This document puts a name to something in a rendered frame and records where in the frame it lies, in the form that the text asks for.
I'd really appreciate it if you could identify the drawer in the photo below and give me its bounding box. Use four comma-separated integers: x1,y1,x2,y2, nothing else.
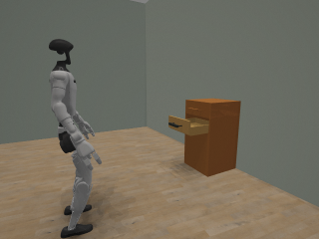
168,116,209,136

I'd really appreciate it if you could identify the left robot shin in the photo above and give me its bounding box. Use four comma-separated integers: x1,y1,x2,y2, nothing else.
71,175,80,205

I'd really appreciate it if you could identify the right robot forearm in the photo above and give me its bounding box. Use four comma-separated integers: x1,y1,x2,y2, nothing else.
53,103,85,145

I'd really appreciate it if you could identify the handle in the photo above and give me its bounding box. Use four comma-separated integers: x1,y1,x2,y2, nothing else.
188,108,198,112
168,122,182,128

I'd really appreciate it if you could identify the humanoid robot head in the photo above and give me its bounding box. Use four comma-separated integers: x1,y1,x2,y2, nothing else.
49,39,74,73

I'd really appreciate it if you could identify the robot right hand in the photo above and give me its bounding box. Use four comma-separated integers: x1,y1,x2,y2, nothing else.
77,140,102,170

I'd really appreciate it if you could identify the cabinet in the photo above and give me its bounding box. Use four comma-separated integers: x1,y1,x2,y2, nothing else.
184,98,241,177

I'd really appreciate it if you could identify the robot left hand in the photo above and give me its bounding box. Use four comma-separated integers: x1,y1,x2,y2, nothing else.
78,121,95,139

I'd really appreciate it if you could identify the left robot forearm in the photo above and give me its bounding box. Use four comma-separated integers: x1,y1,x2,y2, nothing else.
72,111,84,124

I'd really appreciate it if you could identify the right robot upper arm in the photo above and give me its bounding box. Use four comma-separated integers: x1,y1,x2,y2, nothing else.
51,71,69,113

